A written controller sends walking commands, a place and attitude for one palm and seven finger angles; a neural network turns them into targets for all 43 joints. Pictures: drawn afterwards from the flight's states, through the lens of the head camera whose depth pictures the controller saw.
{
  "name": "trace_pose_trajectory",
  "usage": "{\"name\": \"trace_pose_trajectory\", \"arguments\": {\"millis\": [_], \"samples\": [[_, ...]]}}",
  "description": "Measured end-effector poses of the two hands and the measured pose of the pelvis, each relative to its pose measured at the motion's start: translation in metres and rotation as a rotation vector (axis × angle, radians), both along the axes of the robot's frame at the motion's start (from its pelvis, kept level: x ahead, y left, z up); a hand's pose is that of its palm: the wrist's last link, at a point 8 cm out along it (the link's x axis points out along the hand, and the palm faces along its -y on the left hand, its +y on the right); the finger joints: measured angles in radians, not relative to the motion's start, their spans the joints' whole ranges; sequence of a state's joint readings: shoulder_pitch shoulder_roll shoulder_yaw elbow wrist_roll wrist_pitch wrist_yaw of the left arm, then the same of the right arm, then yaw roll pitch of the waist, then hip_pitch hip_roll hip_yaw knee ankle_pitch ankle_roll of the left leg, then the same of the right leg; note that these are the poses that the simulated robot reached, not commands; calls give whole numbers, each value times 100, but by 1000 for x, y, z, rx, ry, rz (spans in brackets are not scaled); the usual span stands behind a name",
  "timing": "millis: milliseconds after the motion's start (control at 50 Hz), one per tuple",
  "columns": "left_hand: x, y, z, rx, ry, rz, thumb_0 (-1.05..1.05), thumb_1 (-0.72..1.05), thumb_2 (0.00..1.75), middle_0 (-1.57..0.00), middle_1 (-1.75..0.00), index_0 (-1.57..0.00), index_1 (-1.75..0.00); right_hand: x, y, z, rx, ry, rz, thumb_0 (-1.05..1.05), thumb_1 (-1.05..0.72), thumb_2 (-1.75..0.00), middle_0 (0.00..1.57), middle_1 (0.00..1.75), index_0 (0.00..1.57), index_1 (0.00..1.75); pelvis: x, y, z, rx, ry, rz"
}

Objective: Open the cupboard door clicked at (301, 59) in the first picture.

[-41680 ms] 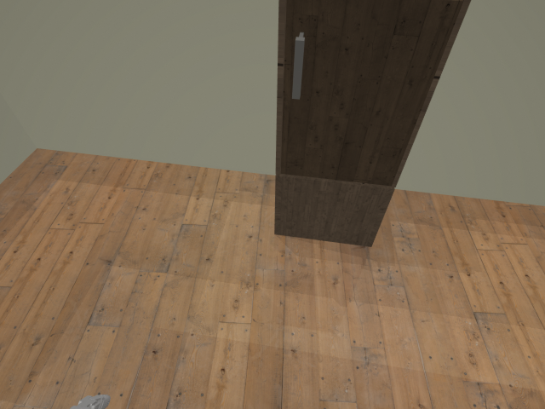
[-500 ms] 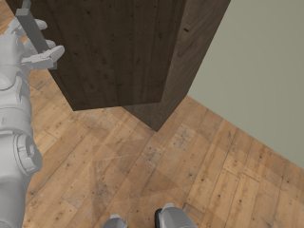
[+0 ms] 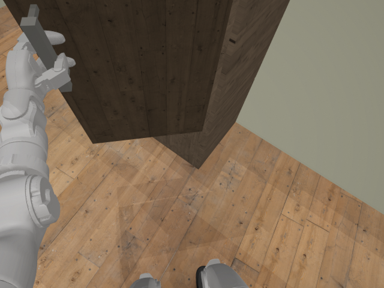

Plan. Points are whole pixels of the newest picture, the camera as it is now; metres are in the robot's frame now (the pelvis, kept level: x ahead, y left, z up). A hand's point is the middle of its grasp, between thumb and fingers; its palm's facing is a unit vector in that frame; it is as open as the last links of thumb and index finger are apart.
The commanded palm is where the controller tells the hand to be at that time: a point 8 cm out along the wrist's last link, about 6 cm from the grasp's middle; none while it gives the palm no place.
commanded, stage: pull the door open along its arc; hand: left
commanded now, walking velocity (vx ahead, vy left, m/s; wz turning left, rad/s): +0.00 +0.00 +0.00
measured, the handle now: (51, 52) +0.57 +0.23 +0.11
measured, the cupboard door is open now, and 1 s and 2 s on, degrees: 46 86 86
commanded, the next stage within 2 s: open thumb and fingers to let go in 0.86 s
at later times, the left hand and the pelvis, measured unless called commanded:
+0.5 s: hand (92, 135) +0.38 +0.14 +0.11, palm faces +0.24 -0.97 +0.06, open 6.2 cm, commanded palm +0.31 +0.21 +0.10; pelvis +0.01 +0.00 +0.02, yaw +0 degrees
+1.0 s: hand (139, 167) +0.32 +0.06 +0.11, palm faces +0.45 -0.90 -0.03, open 6.2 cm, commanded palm +0.27 +0.10 +0.10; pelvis +0.02 -0.03 +0.02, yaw +4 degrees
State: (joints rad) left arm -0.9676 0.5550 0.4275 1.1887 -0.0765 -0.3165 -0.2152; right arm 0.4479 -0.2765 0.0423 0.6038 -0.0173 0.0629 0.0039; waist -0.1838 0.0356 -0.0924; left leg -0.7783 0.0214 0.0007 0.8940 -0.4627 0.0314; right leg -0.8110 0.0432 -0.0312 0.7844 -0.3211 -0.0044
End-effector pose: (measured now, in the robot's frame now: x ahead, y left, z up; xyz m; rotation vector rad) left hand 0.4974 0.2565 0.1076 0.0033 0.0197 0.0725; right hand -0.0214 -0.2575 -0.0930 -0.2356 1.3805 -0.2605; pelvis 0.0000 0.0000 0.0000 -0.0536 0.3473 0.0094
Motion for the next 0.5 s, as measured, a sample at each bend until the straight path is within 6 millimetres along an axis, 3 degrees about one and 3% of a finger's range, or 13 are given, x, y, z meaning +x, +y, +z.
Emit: {"name": "trace_pose_trajectory", "arguments": {"millis": [120,240,340,500], "samples": [[-14,-2,-1,5,-16,-8,0,73,80,-35,-135,-34,-135,6,1,0,19,-17,-13,0,-90,-90,20,30,20,30,5,1,3,3,-14,-11],[-44,-9,-2,4,-34,-23,0,72,75,-36,-135,-34,-135,32,3,1,47,-100,-13,0,-90,-90,20,30,20,30,12,2,9,10,-47,-20],[-85,-24,-3,-6,-53,-29,0,70,73,-36,-135,-33,-134,73,6,5,74,-230,24,0,-90,-90,20,30,20,30,16,2,15,16,-85,-23],[-154,-71,-3,-56,-57,172,0,68,73,-35,-133,-35,-128,161,22,17,128,-463,139,0,-91,-90,19,30,20,29,15,-1,19,31,-154,-17]]}}
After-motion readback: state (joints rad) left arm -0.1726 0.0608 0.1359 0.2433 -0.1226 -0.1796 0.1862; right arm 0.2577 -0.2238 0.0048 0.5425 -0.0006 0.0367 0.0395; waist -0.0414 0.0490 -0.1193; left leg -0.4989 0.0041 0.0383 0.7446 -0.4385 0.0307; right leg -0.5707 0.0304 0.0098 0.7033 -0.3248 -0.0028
